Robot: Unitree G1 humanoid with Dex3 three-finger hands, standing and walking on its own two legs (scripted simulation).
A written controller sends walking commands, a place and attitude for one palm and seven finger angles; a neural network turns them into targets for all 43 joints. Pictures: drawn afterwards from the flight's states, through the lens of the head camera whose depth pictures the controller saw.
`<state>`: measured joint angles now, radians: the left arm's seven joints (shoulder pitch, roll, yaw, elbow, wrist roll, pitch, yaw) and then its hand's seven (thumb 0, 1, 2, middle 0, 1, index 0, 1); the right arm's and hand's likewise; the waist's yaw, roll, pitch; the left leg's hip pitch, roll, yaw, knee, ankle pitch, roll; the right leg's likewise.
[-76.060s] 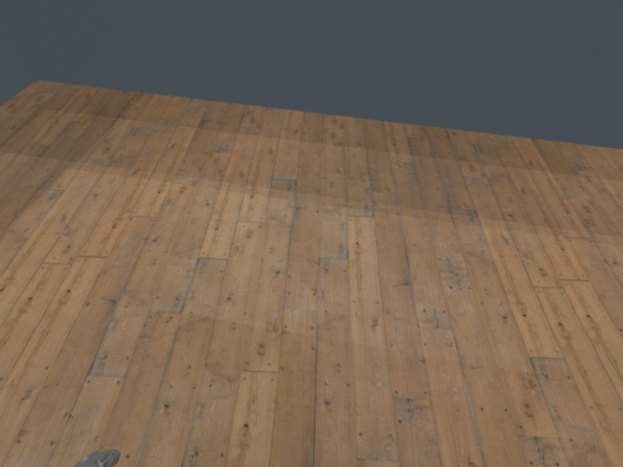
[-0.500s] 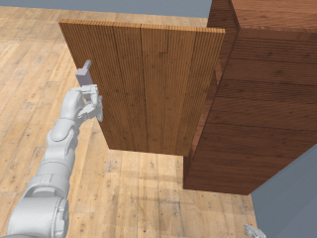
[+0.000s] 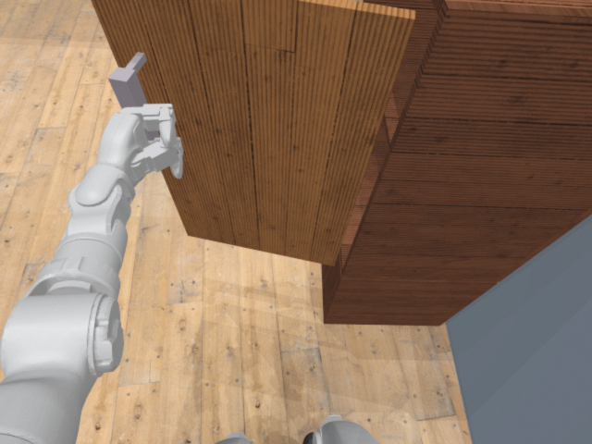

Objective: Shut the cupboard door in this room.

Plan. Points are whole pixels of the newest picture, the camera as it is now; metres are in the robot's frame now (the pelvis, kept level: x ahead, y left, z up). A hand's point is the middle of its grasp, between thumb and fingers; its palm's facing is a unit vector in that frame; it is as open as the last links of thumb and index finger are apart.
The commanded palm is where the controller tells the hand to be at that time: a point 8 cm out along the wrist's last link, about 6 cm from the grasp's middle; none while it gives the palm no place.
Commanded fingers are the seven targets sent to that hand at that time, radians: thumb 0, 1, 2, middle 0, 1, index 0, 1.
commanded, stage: push the door shut along its arc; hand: left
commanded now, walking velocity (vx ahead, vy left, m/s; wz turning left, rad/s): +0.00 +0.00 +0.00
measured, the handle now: (147, 111) +0.57 +0.17 +0.10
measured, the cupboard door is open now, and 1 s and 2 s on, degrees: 78 66 59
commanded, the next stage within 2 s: pull the fist back off the door in 0.98 s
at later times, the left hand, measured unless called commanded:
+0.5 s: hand (213, 118) +0.54 +0.08 +0.10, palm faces -0.37 -0.93 +0.02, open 3.1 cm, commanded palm +0.55 +0.13 +0.10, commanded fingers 0.00 0.90 0.90 -1.30 -1.50 -1.30 -1.50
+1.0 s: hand (228, 104) +0.56 +0.05 +0.11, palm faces -0.44 -0.90 -0.02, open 3.4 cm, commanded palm +0.59 +0.08 +0.10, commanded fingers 0.00 0.90 0.90 -1.30 -1.50 -1.30 -1.50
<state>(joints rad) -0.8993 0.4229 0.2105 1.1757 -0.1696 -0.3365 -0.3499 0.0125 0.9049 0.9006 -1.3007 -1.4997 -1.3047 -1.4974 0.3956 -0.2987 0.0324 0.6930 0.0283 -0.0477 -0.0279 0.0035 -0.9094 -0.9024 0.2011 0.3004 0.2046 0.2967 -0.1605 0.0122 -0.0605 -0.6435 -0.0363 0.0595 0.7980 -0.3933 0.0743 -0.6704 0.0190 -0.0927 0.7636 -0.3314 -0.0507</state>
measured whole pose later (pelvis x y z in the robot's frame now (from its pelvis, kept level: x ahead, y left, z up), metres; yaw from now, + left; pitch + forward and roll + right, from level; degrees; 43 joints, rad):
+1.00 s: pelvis +0.02 -0.01 -0.02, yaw +0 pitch +22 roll -2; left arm -1.25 0.50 0.15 1.31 -0.12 -0.20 -0.45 0.03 0.96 0.98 -1.30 -1.50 -1.30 -1.50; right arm 0.40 -0.30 0.03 0.71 -0.01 -0.04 -0.04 0.00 -0.91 -0.90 0.20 0.30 0.21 0.30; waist -0.24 0.02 -0.07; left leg -0.83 -0.01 0.04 0.91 -0.46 0.06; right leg -0.84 0.04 -0.11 0.85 -0.39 -0.07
